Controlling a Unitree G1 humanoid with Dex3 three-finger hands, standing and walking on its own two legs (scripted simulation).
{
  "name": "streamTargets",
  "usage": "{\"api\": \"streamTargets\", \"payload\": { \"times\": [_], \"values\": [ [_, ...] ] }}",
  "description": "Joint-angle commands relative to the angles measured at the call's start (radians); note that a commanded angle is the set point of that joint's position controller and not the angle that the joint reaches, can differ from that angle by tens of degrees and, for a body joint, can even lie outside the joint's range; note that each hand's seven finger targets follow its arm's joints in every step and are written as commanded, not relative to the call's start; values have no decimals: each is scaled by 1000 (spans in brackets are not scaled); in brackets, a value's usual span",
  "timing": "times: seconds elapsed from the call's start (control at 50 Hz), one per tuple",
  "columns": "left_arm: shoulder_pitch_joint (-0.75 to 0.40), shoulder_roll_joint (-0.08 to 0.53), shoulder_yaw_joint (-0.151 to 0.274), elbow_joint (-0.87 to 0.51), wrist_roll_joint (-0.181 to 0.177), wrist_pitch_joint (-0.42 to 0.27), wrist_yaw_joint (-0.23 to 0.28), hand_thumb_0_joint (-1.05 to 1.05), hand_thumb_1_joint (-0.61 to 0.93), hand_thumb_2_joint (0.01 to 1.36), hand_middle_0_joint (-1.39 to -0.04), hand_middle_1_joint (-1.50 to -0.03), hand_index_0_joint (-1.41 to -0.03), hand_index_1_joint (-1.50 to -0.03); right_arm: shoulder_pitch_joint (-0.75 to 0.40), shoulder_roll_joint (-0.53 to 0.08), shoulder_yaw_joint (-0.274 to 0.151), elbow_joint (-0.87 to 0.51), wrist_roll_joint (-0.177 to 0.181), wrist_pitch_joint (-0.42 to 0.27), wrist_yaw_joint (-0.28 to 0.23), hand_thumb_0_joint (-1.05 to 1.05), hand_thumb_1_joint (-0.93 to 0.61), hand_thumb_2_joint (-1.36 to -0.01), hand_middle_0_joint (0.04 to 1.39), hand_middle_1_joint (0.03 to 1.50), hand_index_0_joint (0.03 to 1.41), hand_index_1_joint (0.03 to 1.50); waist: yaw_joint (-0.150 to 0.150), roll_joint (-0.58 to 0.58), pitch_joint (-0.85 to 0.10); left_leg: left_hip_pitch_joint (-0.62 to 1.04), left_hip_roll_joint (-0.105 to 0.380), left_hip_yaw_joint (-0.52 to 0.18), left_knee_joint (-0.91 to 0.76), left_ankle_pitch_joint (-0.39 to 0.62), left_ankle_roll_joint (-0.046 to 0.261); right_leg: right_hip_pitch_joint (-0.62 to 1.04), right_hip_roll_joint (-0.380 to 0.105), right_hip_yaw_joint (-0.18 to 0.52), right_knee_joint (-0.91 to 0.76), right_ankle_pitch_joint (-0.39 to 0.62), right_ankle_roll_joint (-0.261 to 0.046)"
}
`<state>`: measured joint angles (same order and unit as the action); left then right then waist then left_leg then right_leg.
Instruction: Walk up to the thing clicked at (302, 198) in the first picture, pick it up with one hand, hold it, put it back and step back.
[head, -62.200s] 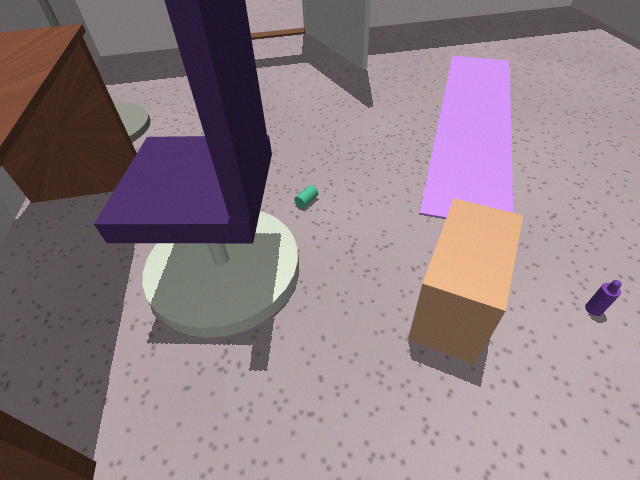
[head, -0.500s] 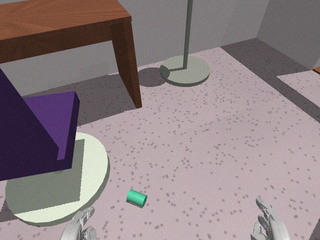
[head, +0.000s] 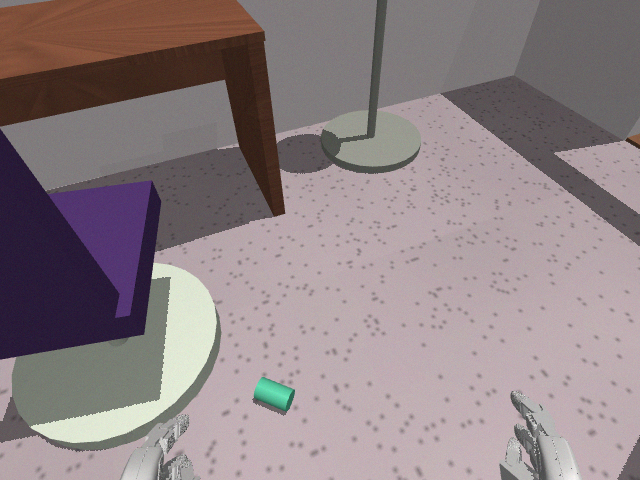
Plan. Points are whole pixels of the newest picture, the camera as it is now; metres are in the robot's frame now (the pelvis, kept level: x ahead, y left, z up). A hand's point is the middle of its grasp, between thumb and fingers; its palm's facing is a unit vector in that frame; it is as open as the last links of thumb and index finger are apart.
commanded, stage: home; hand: left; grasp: from above
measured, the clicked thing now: (274, 393) +0.50 +0.17 -0.68
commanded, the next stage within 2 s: stand in 0.84 s
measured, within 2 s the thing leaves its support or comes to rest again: neither
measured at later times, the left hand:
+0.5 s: hand out of the picture +0.17 +0.18 -0.05, palm faces +0.05 -0.98 -0.19, open 7.4 cm
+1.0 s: hand out of the picture +0.17 +0.19 -0.06, palm faces +0.02 -0.96 -0.27, open 7.4 cm
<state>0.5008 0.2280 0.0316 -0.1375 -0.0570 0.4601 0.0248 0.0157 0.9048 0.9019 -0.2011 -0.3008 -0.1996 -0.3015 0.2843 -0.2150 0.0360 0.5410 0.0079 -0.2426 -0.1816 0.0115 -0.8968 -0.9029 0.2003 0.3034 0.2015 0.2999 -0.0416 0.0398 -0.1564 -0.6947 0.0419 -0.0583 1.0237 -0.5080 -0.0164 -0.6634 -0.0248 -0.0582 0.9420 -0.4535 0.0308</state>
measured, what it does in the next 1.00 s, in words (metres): stands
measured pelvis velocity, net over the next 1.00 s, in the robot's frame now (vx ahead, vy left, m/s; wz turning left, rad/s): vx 0.00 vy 0.00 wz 0.00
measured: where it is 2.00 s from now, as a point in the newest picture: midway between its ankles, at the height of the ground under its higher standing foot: outside the picture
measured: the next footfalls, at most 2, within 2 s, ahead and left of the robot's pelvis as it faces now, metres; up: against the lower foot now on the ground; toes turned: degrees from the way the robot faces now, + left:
none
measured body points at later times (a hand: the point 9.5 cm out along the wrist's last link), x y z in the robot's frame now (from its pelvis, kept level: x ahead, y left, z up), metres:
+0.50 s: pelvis +0.01 +0.00 +0.00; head +0.03 +0.01 +0.45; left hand +0.16 +0.23 -0.03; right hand +0.16 -0.25 -0.06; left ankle +0.00 +0.12 -0.68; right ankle +0.01 -0.14 -0.68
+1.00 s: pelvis +0.00 +0.00 +0.00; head +0.03 +0.01 +0.45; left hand +0.17 +0.24 -0.05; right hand +0.16 -0.25 -0.08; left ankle +0.00 +0.12 -0.68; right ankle +0.01 -0.14 -0.68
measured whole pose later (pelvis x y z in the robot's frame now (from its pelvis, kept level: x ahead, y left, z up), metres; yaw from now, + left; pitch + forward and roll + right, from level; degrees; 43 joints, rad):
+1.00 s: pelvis +0.00 +0.00 +0.00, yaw +0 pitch +6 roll -2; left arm 0.37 0.25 0.01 0.09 0.01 0.27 0.03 0.01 0.90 0.90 -0.20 -0.30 -0.20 -0.30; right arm 0.22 -0.23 0.02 0.64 -0.07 -0.17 -0.13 0.01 -0.90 -0.90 0.20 0.30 0.20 0.30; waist -0.01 0.01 -0.06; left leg -0.60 0.03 -0.04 0.99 -0.50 -0.01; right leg -0.59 -0.03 -0.04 0.93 -0.46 0.02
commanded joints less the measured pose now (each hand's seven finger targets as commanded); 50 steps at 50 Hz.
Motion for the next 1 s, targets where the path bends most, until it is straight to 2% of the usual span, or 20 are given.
{"api": "streamTargets", "payload": {
  "times": [0.0,0.1,0.12,0.22,0.38,0.48,0.56,0.62,0.66,0.68,0.72,0.74,0.76,0.82,0.86,0.9,0.92,0.94,0.96,0.98],
  "values": [
    [-14,95,57,-175,8,-51,4,0,900,900,-200,-299,-200,-299,-63,-129,-58,-150,-2,-55,-13,0,-900,-900,200,299,200,299,3,17,-81,89,-32,7,-184,240,19,74,39,-22,-133,177,-27],
    [-21,94,57,-178,6,-52,1,0,900,900,-200,-299,-200,-299,-66,-133,-61,-153,-3,-55,-10,0,-900,-900,200,300,200,299,0,20,-70,86,-33,9,-188,215,19,65,41,-23,-138,160,-25],
    [-7,93,60,-175,7,-49,1,0,900,900,-200,-299,-200,-299,-59,-131,-64,-153,-3,-57,-12,0,-900,-900,200,299,200,299,2,14,-94,94,-33,11,-180,241,19,75,41,-22,-134,179,-26],
    [-17,94,57,-179,7,-50,0,0,900,900,-200,-299,-200,-299,-68,-128,-60,-158,-3,-58,-10,0,-900,-900,200,300,200,300,5,19,-78,75,-37,15,-186,194,21,63,39,-19,-142,145,-24],
    [-14,96,62,-192,10,-55,2,0,900,899,-200,-298,-200,-298,-57,-126,-65,-155,-3,-58,-13,0,-900,-900,200,300,200,300,0,-1,-114,96,-39,25,-155,271,24,92,34,-11,-139,221,-22],
    [0,104,65,-178,9,-55,3,0,900,899,-200,-299,-200,-299,-57,-128,-65,-146,-2,-53,-12,0,-900,-900,200,300,200,300,4,19,-106,95,-37,19,-162,286,20,89,36,-13,-131,226,-25],
    [-18,94,53,-175,9,-52,0,0,900,899,-200,-299,-200,-299,-62,-128,-63,-150,-3,-53,-10,0,-900,-900,200,300,200,300,-3,13,-73,83,-35,14,-176,229,21,67,39,-20,-141,176,-23],
    [-11,97,65,-188,7,-53,1,0,900,899,-200,-298,-200,-298,-57,-126,-66,-153,-3,-54,-9,0,-900,-900,200,300,200,300,4,12,-106,94,-35,16,-166,266,20,88,37,-18,-134,208,-25],
    [8,99,62,-167,7,-47,0,0,900,899,-200,-298,-200,-298,-61,-132,-66,-154,-3,-51,-10,0,-900,-900,200,300,200,300,-1,4,-93,88,-35,16,-167,270,21,82,39,-21,-133,212,-23],
    [-24,98,54,-208,8,-51,2,0,900,899,-200,-298,-200,-298,-71,-126,-63,-163,-2,-53,-9,0,-900,-900,200,300,200,300,6,11,-81,78,-36,18,-164,254,22,77,36,-19,-139,202,-22],
    [-12,106,69,-176,8,-51,2,0,900,899,-200,-298,-200,-298,-66,-125,-64,-156,-2,-52,-10,0,-900,-900,200,300,200,300,2,-2,-85,70,-40,21,-165,223,24,80,35,-15,-147,178,-21],
    [-13,98,56,-177,8,-49,2,0,900,899,-200,-298,-200,-298,-64,-126,-62,-159,-3,-52,-8,0,-900,-900,200,300,200,300,-1,8,-77,69,-39,19,-172,213,24,73,36,-16,-144,168,-22],
    [-31,100,59,-218,8,-53,0,0,900,899,-200,-298,-200,-298,-67,-123,-63,-165,-3,-54,-8,0,-899,-900,200,300,200,300,1,33,-99,86,-37,16,-171,231,21,78,37,-18,-138,182,-24],
    [-20,99,61,-184,7,-53,2,0,900,899,-200,-298,-200,-298,-66,-126,-63,-158,-2,-53,-10,0,-899,-900,200,300,200,300,-4,13,-71,80,-37,20,-171,206,23,62,37,-16,-144,160,-21],
    [-23,104,65,-210,5,-58,1,0,900,899,-200,-298,-200,-298,-63,-125,-64,-157,-3,-56,-8,0,-899,-900,200,300,200,300,2,38,-108,94,-34,11,-172,240,18,76,39,-20,-131,185,-25],
    [-9,103,64,-197,7,-57,4,0,900,899,-200,-298,-200,-298,-67,-126,-65,-163,0,-53,-10,0,-900,-900,200,300,200,300,2,2,-99,81,-38,18,-157,250,24,87,36,-15,-140,201,-22],
    [-306,189,59,154,123,-269,41,0,900,900,-200,-299,-200,-299,-117,-242,-99,89,-130,63,49,0,-900,-900,200,299,200,299,74,-71,145,100,3,2,-231,394,59,235,-39,70,-185,184,-83],
    [-208,200,79,335,126,-337,34,0,900,900,-200,-300,-200,-301,-115,-249,-116,91,-126,105,78,0,-900,-900,200,300,200,300,66,-101,54,186,3,17,-244,414,71,265,-47,114,-194,204,-112],
    [-196,208,77,385,132,-369,28,0,900,900,-200,-300,-200,-301,-114,-254,-114,86,-128,124,95,0,-900,-900,200,300,200,300,61,-101,34,234,2,10,-247,447,76,259,-48,116,-184,248,-116],
    [-221,212,72,409,131,-386,23,0,900,900,-200,-300,-200,-301,-91,-259,-117,83,-127,137,108,0,-900,-900,200,300,200,300,40,-42,46,225,6,-20,-271,396,76,240,-36,108,-185,217,-106]
  ]
}}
